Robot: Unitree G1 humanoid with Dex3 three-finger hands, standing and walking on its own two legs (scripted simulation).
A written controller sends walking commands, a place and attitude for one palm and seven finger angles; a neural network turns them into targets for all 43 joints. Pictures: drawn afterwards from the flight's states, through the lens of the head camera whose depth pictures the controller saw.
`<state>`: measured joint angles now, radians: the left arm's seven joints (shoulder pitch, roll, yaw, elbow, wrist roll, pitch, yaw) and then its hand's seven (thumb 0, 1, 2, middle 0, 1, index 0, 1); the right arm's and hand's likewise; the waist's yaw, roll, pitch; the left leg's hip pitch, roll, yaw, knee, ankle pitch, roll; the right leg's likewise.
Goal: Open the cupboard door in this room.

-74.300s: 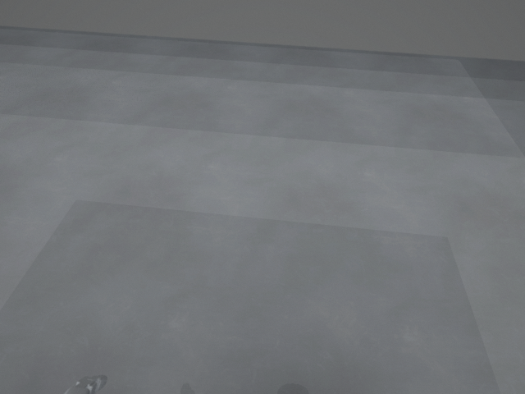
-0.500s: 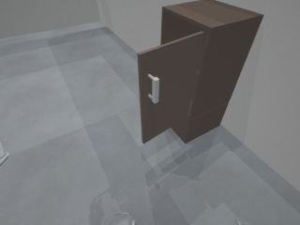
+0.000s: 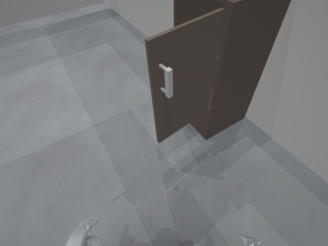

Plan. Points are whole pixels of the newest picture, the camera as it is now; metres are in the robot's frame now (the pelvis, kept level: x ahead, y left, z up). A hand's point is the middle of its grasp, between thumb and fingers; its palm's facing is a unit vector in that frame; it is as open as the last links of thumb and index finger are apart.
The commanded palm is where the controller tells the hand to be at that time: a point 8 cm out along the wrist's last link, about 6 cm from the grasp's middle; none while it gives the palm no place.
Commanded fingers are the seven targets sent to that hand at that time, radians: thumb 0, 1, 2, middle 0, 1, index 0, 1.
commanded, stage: let the arm hang, fingers relaxed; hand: left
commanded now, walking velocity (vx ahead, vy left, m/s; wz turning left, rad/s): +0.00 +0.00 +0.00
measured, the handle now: (165, 81) +0.69 +0.02 -0.01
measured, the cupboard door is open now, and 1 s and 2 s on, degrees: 97 97 97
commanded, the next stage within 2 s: look to check the result in 0.86 s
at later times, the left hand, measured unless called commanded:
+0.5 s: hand out of the picture +0.00 +0.16 -0.15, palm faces +0.10 -0.98 -0.19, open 7.4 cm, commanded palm none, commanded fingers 0.00 0.90 0.90 -0.20 -0.30 -0.20 -0.30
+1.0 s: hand out of the picture -0.02 +0.17 -0.16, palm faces +0.08 -0.99 -0.15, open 7.4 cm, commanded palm none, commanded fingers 0.00 0.90 0.90 -0.20 -0.30 -0.20 -0.30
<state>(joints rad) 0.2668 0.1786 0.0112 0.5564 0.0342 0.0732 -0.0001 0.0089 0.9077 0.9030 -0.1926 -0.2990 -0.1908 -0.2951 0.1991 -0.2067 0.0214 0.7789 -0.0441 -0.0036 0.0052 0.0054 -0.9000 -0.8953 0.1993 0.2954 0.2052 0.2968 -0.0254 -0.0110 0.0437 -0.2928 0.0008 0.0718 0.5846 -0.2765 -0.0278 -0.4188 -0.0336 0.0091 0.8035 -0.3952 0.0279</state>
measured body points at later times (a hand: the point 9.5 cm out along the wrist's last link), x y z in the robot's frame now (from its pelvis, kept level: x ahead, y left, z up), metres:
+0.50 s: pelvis +0.01 -0.01 +0.02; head +0.01 -0.01 +0.47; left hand +0.00 +0.21 -0.14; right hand +0.01 -0.21 -0.14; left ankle -0.03 +0.09 -0.72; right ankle +0.04 -0.09 -0.72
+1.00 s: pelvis +0.01 +0.01 +0.02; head +0.01 +0.02 +0.47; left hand -0.02 +0.22 -0.14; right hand -0.04 -0.19 -0.14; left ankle -0.03 +0.09 -0.72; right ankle +0.04 -0.09 -0.72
